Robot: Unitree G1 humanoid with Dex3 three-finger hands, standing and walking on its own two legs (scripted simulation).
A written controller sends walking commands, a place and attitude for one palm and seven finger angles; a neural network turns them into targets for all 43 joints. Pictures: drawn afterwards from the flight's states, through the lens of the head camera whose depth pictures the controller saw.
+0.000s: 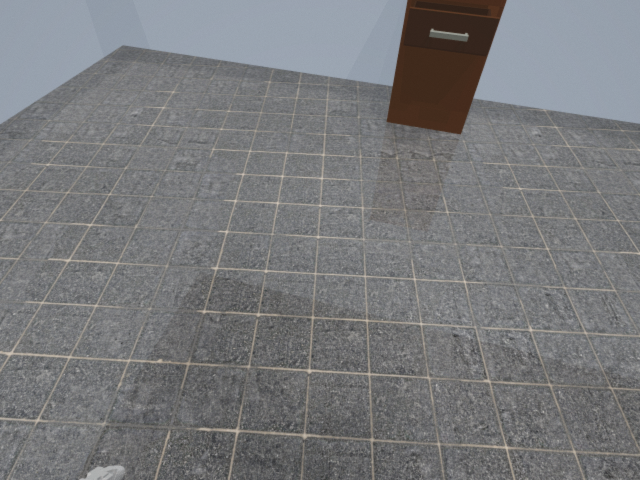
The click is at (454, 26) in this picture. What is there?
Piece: drawer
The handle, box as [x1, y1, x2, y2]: [429, 29, 468, 41]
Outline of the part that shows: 429,35 434,37 465,41 468,36 467,33 459,34 435,31 433,29 430,30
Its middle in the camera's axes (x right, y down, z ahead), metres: +0.58 -0.92 +1.74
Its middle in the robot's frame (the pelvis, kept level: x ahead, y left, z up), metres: +1.93 -0.49 -0.18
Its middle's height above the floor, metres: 0.59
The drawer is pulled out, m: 0.15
